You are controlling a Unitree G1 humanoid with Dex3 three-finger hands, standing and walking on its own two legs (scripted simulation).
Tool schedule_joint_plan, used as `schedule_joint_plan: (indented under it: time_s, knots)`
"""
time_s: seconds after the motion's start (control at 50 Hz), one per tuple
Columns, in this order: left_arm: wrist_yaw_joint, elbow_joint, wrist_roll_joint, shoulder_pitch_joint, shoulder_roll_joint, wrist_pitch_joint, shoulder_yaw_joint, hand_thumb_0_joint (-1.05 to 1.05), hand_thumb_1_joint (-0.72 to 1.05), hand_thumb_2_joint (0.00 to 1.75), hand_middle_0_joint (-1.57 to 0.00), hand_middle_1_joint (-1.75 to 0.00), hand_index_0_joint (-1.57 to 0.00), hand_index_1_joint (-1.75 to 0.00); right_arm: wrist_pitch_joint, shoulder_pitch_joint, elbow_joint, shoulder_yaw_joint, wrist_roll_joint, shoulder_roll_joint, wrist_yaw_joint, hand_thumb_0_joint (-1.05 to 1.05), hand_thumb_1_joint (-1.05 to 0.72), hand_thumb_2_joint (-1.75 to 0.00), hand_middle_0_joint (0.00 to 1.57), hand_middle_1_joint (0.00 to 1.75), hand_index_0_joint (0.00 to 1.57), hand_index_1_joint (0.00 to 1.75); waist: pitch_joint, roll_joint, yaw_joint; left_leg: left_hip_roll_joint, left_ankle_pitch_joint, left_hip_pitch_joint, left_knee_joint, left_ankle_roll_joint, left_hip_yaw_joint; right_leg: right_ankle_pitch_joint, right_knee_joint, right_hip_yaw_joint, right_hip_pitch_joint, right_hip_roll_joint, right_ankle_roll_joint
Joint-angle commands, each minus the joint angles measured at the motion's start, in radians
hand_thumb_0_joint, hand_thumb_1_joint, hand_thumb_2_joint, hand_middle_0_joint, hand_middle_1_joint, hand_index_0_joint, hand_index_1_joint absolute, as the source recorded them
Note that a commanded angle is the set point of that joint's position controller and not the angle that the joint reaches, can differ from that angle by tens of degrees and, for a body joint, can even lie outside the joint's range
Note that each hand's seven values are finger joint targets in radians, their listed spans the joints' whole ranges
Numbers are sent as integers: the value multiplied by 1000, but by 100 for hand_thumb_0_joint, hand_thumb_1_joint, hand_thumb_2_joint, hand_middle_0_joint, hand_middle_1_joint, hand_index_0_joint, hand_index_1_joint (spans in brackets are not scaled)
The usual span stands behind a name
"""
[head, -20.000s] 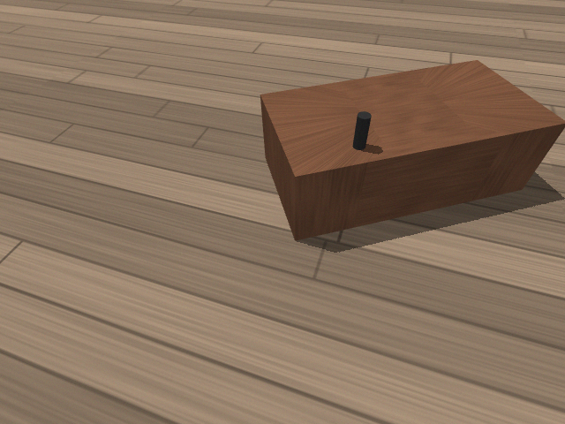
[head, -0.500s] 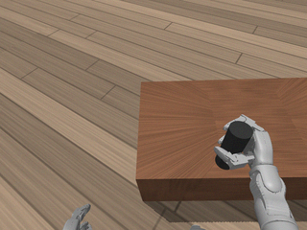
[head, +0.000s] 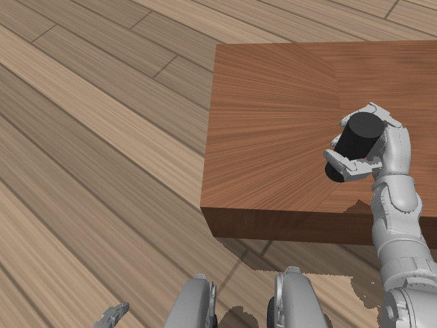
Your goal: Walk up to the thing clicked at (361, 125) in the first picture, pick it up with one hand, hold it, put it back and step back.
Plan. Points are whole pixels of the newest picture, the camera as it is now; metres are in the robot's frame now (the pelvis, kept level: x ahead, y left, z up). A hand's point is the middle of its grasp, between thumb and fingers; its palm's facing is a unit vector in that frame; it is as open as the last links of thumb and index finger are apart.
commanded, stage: crouch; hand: right
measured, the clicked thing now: (350, 150) +0.43 -0.19 +0.02
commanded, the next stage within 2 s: lower in 0.56 s
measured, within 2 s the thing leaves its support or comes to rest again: rests again in 1.52 s
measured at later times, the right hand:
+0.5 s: hand (338, 148) +0.46 -0.19 -0.04, palm faces +0.06 +1.00 +0.00, open 8.3 cm
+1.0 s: hand (327, 160) +0.48 -0.19 -0.11, palm faces +0.05 +1.00 -0.01, open 8.3 cm
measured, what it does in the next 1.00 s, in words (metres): lowers itself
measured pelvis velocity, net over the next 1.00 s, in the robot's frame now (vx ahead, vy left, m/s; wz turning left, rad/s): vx -0.03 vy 0.01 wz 0.05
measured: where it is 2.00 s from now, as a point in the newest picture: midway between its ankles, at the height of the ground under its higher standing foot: outside the picture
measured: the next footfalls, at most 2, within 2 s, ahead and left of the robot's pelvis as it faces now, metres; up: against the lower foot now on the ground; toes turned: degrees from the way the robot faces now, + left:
none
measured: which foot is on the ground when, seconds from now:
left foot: down 0.00-1.00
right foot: down 0.00-1.00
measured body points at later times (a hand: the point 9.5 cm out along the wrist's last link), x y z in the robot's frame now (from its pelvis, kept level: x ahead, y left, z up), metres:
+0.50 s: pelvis -0.02 +0.00 -0.06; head +0.15 -0.03 +0.36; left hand +0.07 +0.27 -0.18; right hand +0.46 -0.24 -0.04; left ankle +0.01 +0.12 -0.59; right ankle +0.06 -0.12 -0.59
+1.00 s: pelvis -0.03 +0.01 -0.11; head +0.17 -0.03 +0.29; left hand +0.05 +0.28 -0.23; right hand +0.47 -0.24 -0.11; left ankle +0.01 +0.12 -0.59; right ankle +0.06 -0.12 -0.59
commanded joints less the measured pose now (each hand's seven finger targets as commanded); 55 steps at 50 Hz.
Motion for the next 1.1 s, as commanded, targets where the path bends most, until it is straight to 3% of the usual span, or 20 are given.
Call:
schedule_joint_plan:
  time_s: [0.0,0.06,0.1,0.12,0.18,0.2,0.26,0.4,0.42,0.54,0.64,0.72,0.74,0.76,0.78,0.84,0.88,0.96,1.04,1.08]
  knots:
    - [0,-82,-3,97,181,-19,71,0,89,92,-20,-30,-20,-30,-71,-364,-159,-36,12,-163,13,0,-32,-133,135,145,138,145,-554,-41,21,-15,359,67,-154,28,14,325,-100,73,491,21,-25]
    - [-3,-83,0,94,181,-16,68,0,90,91,-20,-30,-20,-30,-76,-424,-166,-64,4,-212,12,0,-30,-131,133,143,136,143,-548,-76,17,-13,305,25,-137,32,9,250,-82,70,443,22,-24]
    - [-6,-78,1,93,176,-13,63,0,89,91,-20,-30,-20,-30,-81,-438,-131,-62,3,-203,13,0,-32,-131,134,143,136,143,-521,-53,29,-14,263,-3,-122,34,12,190,-69,73,387,22,-25]
    - [-5,-82,4,92,186,-13,70,0,90,91,-20,-30,-20,-30,-80,-437,-126,-92,-3,-245,3,0,-33,-131,134,143,136,143,-533,-78,14,-13,277,7,-116,33,4,202,-55,60,368,25,-25]
    - [-7,-83,11,99,183,-11,69,0,89,91,-20,-30,-20,-30,-86,-501,-137,-96,-12,-253,-2,0,-31,-131,133,142,135,142,-580,-101,28,-14,276,-25,-92,33,7,205,-22,62,361,23,-28]
    - [-10,-73,10,102,168,-9,58,0,90,91,-20,-30,-19,-30,-84,-502,-104,-67,-13,-210,1,0,-32,-131,133,143,136,143,-544,-83,45,-15,251,-50,-90,35,12,173,-30,71,345,22,-26]
    - [-9,-78,13,100,182,-8,65,0,90,91,-19,-29,-19,-29,-84,-548,-118,-84,-30,-259,-1,0,-31,-131,133,142,135,142,-579,-125,41,-16,224,-88,-69,38,12,147,-13,76,343,19,-23]
    - [-10,-72,15,108,188,4,61,0,89,91,-19,-29,-19,-29,-64,-609,-91,-85,-35,-272,-8,0,-30,-132,134,144,137,144,-611,-144,57,-22,213,-149,-23,40,27,143,23,97,331,13,-21]
    - [-10,-74,16,111,201,3,69,0,89,91,-19,-29,-19,-29,-55,-565,-33,-89,-37,-265,-10,0,-32,-132,135,144,138,144,-586,-123,60,-22,208,-160,-15,39,30,131,25,101,309,12,-21]
    - [-6,-83,14,99,200,9,65,0,89,91,-19,-28,-18,-29,-47,-598,-58,-100,-39,-307,-10,0,-33,-130,135,142,137,142,-596,-129,53,-22,184,-163,-3,41,23,96,48,87,251,15,-23]
    - [-6,-75,18,110,194,12,56,0,88,91,-19,-29,-18,-29,-50,-625,-63,-120,-37,-332,-3,0,-32,-131,135,144,138,144,-630,-143,58,-24,222,-183,33,40,31,149,84,96,253,12,-25]
    - [-6,-62,22,118,197,14,58,0,88,92,-20,-29,-18,-30,-39,-556,49,-108,-37,-285,7,0,-30,-125,129,137,132,137,-564,-86,77,-31,221,-229,55,37,36,149,124,95,174,9,-32]
    - [-12,-65,23,110,178,15,41,0,88,92,-20,-29,-18,-31,-55,-612,-11,-103,-33,-289,11,0,-31,-124,129,136,131,136,-563,-116,72,-30,223,-252,78,41,32,147,135,93,152,12,-29]
    - [-13,-58,26,113,198,15,56,0,88,91,-20,-29,-18,-30,-49,-539,86,-109,-36,-278,18,0,-31,-126,130,138,132,138,-547,-112,74,-30,220,-269,87,39,36,152,146,93,138,11,-31]
    - [-14,-66,25,110,186,17,47,0,88,91,-20,-29,-19,-30,-69,-629,-39,-122,-36,-325,20,0,-31,-125,130,138,133,138,-579,-122,64,-31,213,-278,96,42,34,142,155,94,138,11,-30]
    - [-18,-69,33,111,202,17,54,0,88,91,-19,-29,-18,-30,-84,-607,-10,-144,-45,-366,28,0,-30,-123,131,137,133,137,-620,-159,47,-32,215,-282,125,41,27,153,189,82,118,14,-30]
    - [-19,-70,32,108,209,14,59,0,88,91,-19,-29,-18,-30,-92,-614,-37,-140,-33,-349,39,0,-30,-125,130,137,132,137,-646,-149,57,-33,206,-291,137,40,32,139,202,89,115,13,-29]
    - [-16,-60,38,120,224,18,68,0,88,92,-19,-29,-18,-30,-97,-665,-100,-158,-31,-394,42,0,-30,-129,132,141,135,141,-756,-199,56,-37,253,-308,174,38,36,223,254,91,187,6,-28]
    - [-14,-53,35,111,220,21,69,0,88,91,-19,-29,-18,-29,-78,-622,-58,-153,-28,-372,42,0,-30,-128,132,141,135,141,-717,-146,61,-38,218,-305,178,34,32,158,277,85,88,6,-31]
    - [-12,-54,33,105,196,25,50,0,88,91,-19,-29,-18,-30,-81,-691,-140,-158,-28,-404,39,0,-28,-128,130,140,133,140,-752,-169,52,-36,235,-306,190,35,25,178,293,78,97,6,-30]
